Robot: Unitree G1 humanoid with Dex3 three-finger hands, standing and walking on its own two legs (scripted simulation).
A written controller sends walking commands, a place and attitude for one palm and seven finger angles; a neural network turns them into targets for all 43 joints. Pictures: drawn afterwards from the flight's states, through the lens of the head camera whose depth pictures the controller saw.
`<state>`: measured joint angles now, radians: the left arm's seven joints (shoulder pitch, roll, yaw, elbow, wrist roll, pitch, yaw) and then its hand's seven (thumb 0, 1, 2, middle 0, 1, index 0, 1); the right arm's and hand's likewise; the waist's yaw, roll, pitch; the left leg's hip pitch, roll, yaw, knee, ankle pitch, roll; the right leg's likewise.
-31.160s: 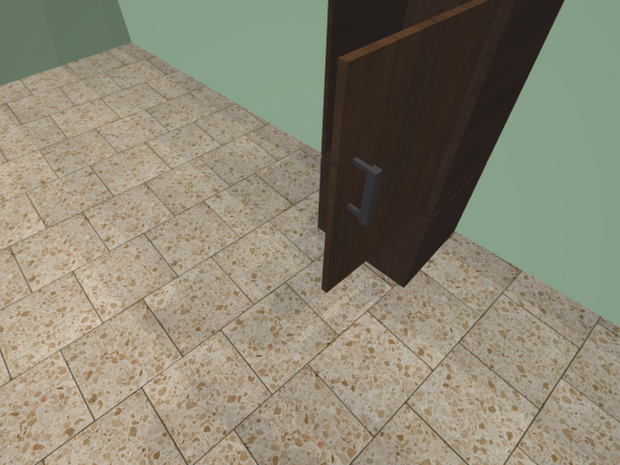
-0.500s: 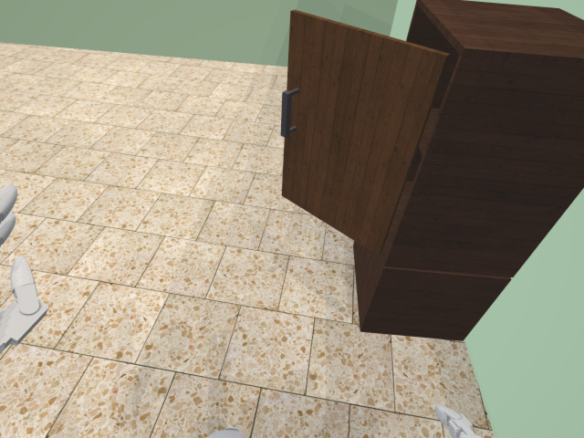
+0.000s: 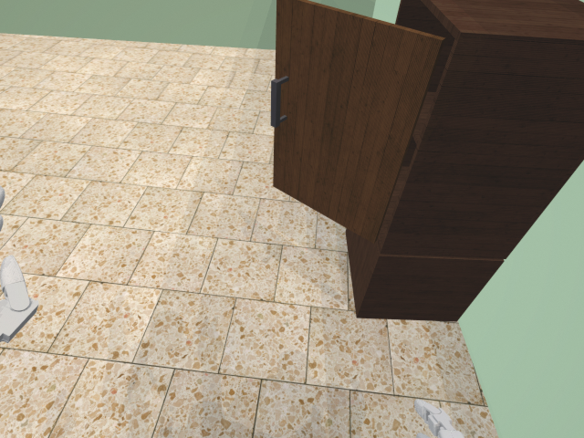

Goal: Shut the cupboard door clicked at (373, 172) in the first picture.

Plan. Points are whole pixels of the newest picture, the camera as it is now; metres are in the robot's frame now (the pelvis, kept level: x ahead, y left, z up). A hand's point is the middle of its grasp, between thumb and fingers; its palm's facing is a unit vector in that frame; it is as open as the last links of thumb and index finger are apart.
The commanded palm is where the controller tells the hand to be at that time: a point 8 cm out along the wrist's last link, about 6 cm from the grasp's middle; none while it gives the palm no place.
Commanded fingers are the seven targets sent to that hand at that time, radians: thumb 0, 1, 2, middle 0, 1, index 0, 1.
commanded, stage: stop stepping back and stand still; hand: left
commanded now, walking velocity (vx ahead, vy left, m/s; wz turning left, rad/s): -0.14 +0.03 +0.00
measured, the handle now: (280, 101) +0.95 +0.08 +0.01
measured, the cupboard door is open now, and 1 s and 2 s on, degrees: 52 52 52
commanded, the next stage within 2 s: let the arm hang, fingers relaxed in 0.92 s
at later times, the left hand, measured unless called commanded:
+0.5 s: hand (5, 302) +0.20 +0.30 +0.17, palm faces +0.39 -0.80 -0.46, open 7.4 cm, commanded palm +0.15 +0.33 +0.19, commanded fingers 0.00 0.90 0.90 -0.20 -0.30 -0.20 -0.30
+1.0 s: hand out of the picture +0.19 +0.30 +0.16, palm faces +0.43 -0.79 -0.44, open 7.4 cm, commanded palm none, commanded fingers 0.00 0.90 0.90 -0.20 -0.30 -0.20 -0.30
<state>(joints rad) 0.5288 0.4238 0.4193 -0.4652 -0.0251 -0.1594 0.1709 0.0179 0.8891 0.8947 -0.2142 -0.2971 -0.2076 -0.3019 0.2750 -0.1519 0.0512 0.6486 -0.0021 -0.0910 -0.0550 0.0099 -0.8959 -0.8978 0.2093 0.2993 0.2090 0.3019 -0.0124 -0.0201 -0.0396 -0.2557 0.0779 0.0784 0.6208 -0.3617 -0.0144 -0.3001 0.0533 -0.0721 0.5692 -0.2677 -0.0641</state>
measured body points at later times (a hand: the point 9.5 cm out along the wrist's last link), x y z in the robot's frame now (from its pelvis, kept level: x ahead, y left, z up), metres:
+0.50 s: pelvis +0.00 +0.03 +0.01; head +0.00 +0.05 +0.46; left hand +0.17 +0.34 +0.19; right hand +0.18 -0.20 -0.05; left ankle -0.02 +0.13 -0.73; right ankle +0.02 -0.08 -0.73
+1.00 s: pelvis -0.02 +0.04 +0.01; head -0.02 +0.05 +0.46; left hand +0.16 +0.34 +0.19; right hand +0.12 -0.20 -0.08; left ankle -0.02 +0.13 -0.73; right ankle +0.02 -0.08 -0.73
